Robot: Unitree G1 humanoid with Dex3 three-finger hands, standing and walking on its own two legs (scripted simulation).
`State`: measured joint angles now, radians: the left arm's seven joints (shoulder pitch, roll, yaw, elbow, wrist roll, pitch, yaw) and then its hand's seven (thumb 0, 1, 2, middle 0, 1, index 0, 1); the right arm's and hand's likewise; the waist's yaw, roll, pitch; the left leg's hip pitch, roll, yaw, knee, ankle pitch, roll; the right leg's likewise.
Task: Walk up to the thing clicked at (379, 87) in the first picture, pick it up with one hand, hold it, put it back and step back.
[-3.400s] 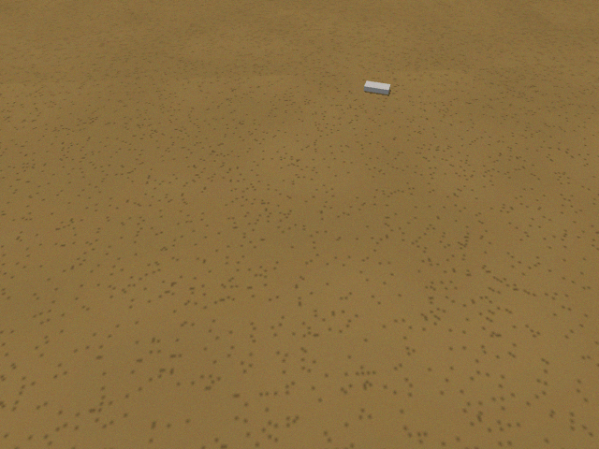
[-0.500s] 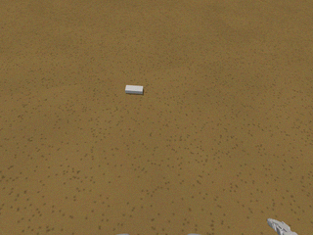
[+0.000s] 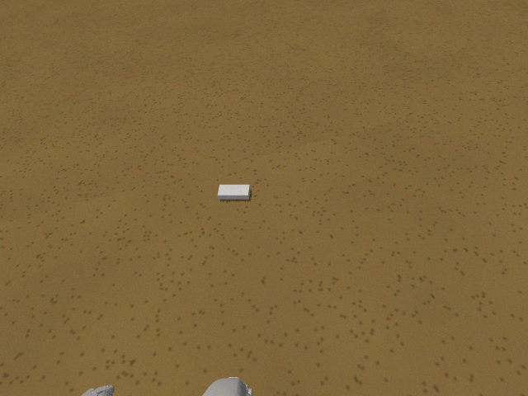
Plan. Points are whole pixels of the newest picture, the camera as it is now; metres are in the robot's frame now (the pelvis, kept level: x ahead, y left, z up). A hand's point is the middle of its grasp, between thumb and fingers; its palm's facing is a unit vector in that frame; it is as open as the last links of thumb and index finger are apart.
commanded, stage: walk up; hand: left
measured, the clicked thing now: (234, 191) +1.14 +0.28 -0.75
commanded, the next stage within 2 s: none
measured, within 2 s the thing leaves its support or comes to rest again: neither
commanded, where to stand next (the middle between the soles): +0.70 +0.01 m, yaw +0 degrees
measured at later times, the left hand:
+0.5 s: hand (122, 328) +0.26 +0.32 -0.15, palm faces -0.05 -0.95 -0.32, open 7.4 cm
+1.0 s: hand (165, 238) +0.45 +0.28 -0.13, palm faces +0.00 -0.93 -0.37, open 7.4 cm
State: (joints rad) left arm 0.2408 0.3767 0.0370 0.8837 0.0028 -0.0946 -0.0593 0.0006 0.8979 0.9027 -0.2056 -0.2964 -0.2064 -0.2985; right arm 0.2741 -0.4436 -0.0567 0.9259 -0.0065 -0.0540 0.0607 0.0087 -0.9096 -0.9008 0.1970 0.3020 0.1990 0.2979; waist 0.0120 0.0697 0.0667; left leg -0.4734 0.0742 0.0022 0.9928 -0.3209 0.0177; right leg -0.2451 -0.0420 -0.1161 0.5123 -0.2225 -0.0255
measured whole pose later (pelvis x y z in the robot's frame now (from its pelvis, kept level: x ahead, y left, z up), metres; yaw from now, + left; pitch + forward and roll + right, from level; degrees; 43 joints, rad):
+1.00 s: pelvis +0.39 +0.01 +0.00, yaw +1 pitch -3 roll -1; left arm 0.29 0.39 0.04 0.86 0.01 -0.08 -0.05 0.00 0.90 0.90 -0.21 -0.30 -0.21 -0.30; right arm 0.27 -0.43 -0.06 0.90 -0.02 -0.04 0.07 0.01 -0.91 -0.90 0.20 0.30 0.20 0.30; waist 0.02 0.04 0.08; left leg -0.48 0.10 0.01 0.79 -0.28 0.00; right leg -0.20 -0.03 -0.10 0.50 -0.25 -0.03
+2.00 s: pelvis +0.64 +0.03 -0.01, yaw +1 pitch -3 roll -1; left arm 0.16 0.39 0.01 0.99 -0.01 0.00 -0.01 0.00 0.90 0.90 -0.20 -0.30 -0.20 -0.30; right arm 0.17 -0.38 -0.01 1.01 -0.01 -0.01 0.01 0.01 -0.91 -0.90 0.20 0.30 0.20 0.30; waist 0.01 -0.02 0.09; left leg -0.34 0.05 0.02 0.67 -0.27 -0.01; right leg -0.31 -0.03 -0.04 0.66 -0.30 0.00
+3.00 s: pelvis +0.66 +0.03 +0.01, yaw +2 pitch -2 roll +0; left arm 0.08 0.34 0.01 1.17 0.00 0.00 -0.01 0.00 0.90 0.90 -0.20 -0.30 -0.20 -0.30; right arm 0.10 -0.35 0.00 1.18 -0.01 -0.01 0.01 0.01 -0.91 -0.90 0.20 0.30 0.20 0.30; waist -0.01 0.00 0.06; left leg -0.16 0.03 0.02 0.33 -0.14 -0.02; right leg -0.13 -0.04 -0.05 0.32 -0.16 0.02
